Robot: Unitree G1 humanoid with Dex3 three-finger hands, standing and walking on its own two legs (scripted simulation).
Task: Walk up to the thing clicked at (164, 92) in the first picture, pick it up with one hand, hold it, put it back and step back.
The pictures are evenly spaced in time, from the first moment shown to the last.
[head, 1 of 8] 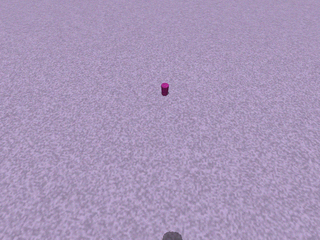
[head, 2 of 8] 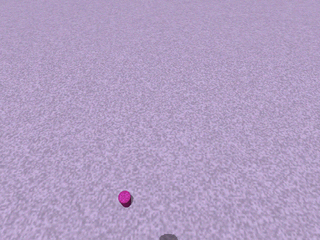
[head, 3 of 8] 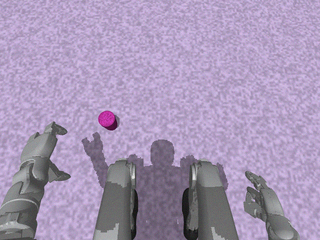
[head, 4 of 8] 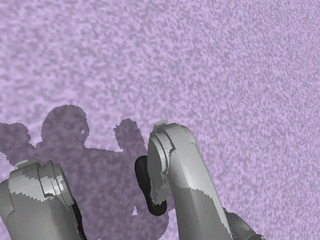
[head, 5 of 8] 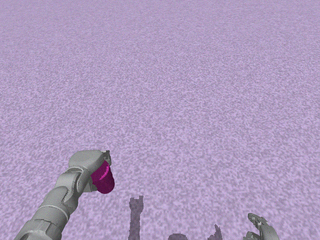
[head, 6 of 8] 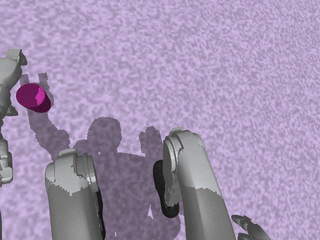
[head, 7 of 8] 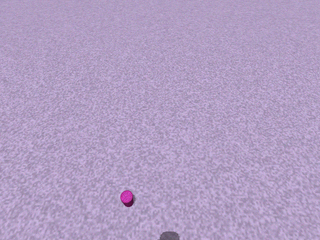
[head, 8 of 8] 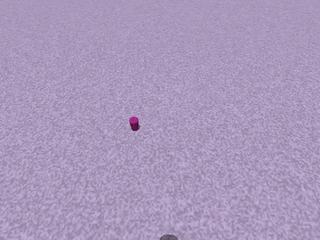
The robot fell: no
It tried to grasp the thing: yes
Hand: left
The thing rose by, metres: 0.64
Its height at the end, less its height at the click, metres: +0.00
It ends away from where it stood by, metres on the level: 0.02
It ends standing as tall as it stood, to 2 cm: yes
